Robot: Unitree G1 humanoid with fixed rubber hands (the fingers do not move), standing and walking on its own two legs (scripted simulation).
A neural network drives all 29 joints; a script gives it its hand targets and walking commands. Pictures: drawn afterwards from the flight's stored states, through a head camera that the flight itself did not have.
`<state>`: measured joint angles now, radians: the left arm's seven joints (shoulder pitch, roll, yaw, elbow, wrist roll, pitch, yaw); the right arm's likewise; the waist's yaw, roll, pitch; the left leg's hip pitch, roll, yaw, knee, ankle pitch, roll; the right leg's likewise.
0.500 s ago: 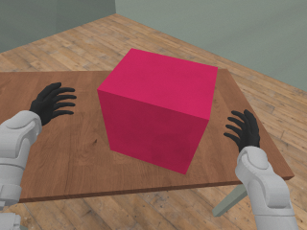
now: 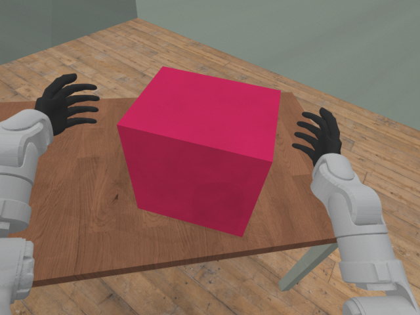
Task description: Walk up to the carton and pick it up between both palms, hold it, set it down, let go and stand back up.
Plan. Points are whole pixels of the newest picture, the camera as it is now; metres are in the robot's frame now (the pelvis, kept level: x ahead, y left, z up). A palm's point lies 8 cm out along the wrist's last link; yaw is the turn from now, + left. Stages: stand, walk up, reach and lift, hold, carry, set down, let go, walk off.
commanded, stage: reach and lift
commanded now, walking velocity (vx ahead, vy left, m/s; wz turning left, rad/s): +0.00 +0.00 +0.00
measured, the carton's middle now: (203, 154) +0.46 -0.04 +0.03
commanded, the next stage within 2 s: none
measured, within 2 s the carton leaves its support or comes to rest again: neither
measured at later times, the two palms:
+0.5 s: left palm (69, 74) +0.48 +0.20 +0.23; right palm (338, 116) +0.36 -0.25 +0.21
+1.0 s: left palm (87, 76) +0.50 +0.18 +0.21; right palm (332, 110) +0.39 -0.25 +0.20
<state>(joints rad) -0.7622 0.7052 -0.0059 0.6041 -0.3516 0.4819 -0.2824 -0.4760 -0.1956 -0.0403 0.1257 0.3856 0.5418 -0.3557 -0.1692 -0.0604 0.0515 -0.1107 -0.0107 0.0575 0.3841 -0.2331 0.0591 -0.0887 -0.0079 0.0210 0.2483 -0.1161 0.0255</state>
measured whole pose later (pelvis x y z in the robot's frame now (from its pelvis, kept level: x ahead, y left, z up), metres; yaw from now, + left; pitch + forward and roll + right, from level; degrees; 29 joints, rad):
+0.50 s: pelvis +0.00 -0.01 +0.00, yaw +1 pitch +3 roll -2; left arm -1.15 0.72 -0.16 1.11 -0.39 0.35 -0.27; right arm -0.85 -0.21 -0.04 0.56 0.39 0.48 -0.32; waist -0.27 -0.06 -0.05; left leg -0.22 -0.01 0.04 0.39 -0.22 0.05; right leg -0.20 -0.01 -0.01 0.27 -0.11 0.02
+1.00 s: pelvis -0.01 -0.02 +0.00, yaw +1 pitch +7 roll -1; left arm -1.35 0.68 -0.27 1.53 -0.42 0.15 -0.25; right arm -1.06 -0.16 0.02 0.91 0.39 0.32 -0.33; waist -0.33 -0.05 -0.10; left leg -0.33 0.00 0.02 0.41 -0.20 0.04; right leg -0.31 0.00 -0.03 0.29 -0.11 0.01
